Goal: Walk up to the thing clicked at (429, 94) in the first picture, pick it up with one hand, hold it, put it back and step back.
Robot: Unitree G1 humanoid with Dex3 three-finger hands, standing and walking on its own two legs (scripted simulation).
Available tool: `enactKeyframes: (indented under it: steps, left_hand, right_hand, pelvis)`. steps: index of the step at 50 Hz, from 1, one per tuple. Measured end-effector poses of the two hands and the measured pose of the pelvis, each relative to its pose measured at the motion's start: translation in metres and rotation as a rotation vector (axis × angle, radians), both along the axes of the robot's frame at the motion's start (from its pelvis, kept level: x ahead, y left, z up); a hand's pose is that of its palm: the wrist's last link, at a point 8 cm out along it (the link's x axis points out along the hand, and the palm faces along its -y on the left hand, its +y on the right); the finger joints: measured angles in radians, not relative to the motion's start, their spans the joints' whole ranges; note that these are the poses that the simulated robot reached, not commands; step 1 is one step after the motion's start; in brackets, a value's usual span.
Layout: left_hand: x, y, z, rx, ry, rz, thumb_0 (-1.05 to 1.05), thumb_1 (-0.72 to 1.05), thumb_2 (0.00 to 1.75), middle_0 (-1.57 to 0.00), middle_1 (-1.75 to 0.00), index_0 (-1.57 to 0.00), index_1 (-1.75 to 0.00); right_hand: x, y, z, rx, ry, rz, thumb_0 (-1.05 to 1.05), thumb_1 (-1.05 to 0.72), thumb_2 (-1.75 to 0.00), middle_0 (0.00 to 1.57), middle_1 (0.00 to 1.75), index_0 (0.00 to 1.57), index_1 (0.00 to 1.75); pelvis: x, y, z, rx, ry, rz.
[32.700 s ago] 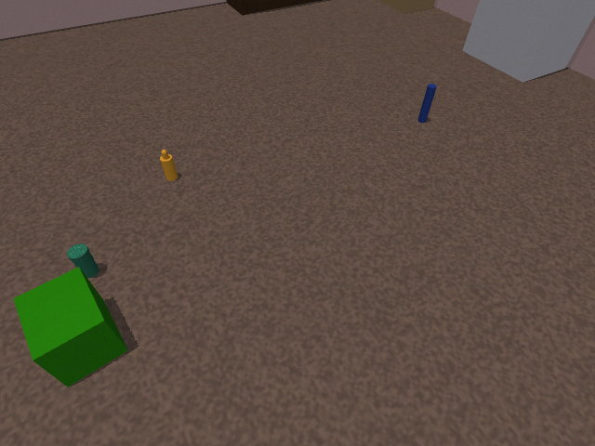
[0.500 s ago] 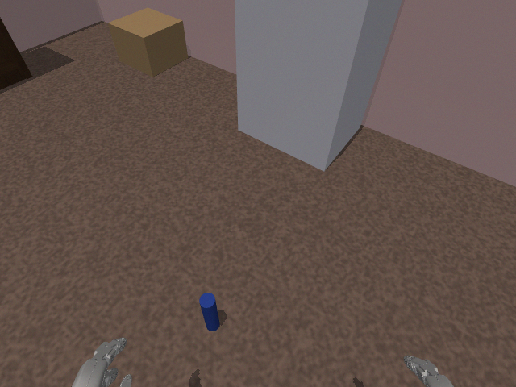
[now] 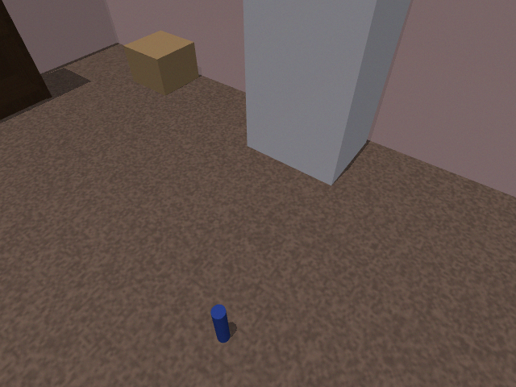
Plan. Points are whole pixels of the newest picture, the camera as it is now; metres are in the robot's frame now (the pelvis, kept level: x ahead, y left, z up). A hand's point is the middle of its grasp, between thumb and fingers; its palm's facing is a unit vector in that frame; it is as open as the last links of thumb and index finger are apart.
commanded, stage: stand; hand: left
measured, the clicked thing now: (221, 324) +0.47 +0.15 -0.66
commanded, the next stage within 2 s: step back in 1.48 s
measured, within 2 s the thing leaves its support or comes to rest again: neither
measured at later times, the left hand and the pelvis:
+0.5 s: hand out of the picture +0.05 +0.23 -0.16, palm faces -0.02 -0.94 -0.34, open 7.4 cm; pelvis +0.00 -0.01 +0.00, yaw +0 degrees
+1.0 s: hand out of the picture +0.09 +0.23 -0.15, palm faces -0.01 -0.94 -0.34, open 7.4 cm; pelvis +0.01 -0.02 +0.01, yaw +0 degrees
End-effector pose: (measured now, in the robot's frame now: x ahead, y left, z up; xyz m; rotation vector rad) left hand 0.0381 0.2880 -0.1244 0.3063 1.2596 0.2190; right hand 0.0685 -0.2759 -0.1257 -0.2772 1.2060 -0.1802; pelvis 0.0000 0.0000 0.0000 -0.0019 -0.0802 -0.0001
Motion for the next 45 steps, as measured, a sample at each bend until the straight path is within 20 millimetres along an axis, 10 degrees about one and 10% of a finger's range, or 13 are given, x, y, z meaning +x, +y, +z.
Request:
enactKeyframes:
  steps: [25,45]
  left_hand:
    - [0.007,-0.011,0.003,-0.004,0.012,-0.011,0.00,0.91,0.90,-0.20,-0.30,-0.20,-0.30]
    - [0.039,-0.015,0.008,-0.007,-0.025,-0.020,0.00,0.91,0.90,-0.20,-0.30,-0.20,-0.30]
  right_hand:
    - [-0.026,-0.026,0.002,-0.020,0.078,-0.040,0.00,-0.90,-0.90,0.21,0.30,0.20,0.30]
    - [0.001,-0.030,0.006,-0.023,0.044,-0.027,0.00,-0.90,-0.90,0.21,0.30,0.20,0.30]
  pelvis:
    - [-0.004,-0.012,0.004,-0.003,0.005,0.000]
    - [0.010,-0.016,0.006,0.001,0.018,-0.004]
